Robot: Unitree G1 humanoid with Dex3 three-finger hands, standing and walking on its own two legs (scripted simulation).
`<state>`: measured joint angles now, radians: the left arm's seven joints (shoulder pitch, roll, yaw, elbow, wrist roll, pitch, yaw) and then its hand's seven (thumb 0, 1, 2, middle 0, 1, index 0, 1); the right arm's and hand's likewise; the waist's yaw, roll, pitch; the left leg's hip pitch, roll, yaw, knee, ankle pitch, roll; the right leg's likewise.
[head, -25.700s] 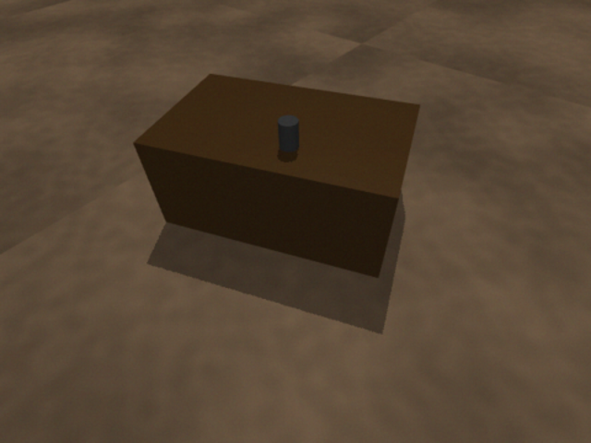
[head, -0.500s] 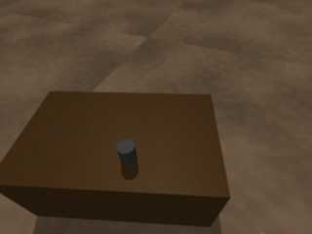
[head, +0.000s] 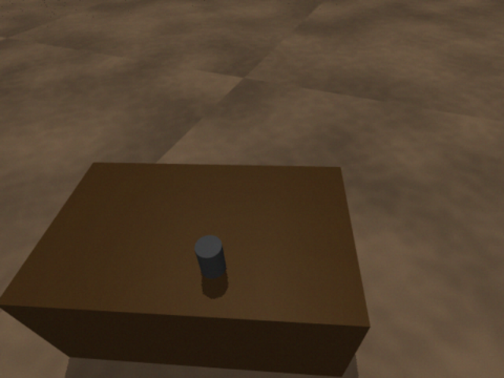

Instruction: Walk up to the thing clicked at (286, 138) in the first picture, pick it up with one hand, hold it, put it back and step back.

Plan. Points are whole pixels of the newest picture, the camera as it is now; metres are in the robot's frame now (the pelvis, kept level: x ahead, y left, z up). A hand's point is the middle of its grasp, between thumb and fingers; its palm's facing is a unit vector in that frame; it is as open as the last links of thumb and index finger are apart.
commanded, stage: stand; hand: left
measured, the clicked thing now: (211, 257) +0.53 +0.17 -0.27
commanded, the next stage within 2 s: step back in 1.66 s
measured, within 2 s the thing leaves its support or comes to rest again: neither
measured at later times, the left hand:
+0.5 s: hand out of the picture +0.05 +0.24 -0.16, palm faces -0.02 -0.94 -0.34, open 7.4 cm
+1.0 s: hand out of the picture +0.09 +0.24 -0.15, palm faces -0.03 -0.94 -0.35, open 7.4 cm
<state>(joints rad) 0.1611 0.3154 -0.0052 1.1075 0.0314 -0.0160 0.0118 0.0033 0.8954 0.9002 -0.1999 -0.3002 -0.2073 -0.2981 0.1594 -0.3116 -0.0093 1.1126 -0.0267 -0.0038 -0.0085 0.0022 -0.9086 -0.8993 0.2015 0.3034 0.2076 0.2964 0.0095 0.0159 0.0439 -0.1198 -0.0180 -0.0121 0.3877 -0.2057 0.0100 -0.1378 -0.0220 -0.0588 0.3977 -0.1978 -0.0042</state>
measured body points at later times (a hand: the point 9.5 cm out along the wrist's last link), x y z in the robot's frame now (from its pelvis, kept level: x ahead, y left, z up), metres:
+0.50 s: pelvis +0.00 -0.01 +0.00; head +0.00 -0.01 +0.45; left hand +0.05 +0.29 -0.13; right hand +0.06 -0.30 -0.14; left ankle +0.01 +0.11 -0.74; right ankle +0.02 -0.11 -0.74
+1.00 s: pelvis +0.02 -0.01 +0.01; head +0.02 -0.02 +0.45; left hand +0.09 +0.29 -0.13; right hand +0.08 -0.30 -0.14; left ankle +0.01 +0.11 -0.74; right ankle +0.02 -0.11 -0.74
